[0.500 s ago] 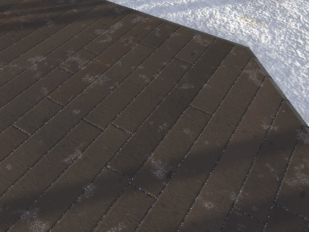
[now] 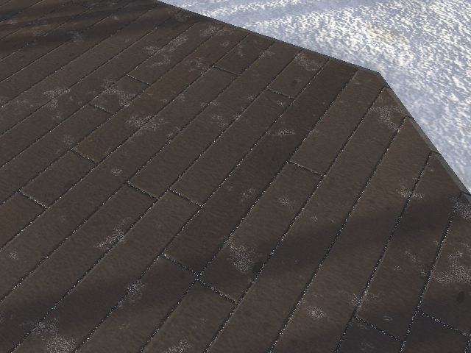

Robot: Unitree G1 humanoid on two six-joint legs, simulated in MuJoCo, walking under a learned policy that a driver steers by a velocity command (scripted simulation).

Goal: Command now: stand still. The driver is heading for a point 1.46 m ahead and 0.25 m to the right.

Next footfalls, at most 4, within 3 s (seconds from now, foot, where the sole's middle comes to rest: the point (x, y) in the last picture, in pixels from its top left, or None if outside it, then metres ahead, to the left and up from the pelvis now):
1.50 right None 0.46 -0.09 -0.77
2.04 left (203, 270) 0.78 0.14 -0.77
2.60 right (292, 212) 1.01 -0.16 -0.77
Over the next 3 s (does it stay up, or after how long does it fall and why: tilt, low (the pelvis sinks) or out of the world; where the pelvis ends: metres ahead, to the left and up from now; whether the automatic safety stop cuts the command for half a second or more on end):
stays up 1.09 -0.11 0.00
